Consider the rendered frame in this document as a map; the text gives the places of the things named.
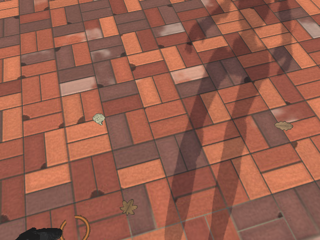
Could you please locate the robot left hand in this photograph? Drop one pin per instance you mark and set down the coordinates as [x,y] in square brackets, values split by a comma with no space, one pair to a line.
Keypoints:
[41,234]

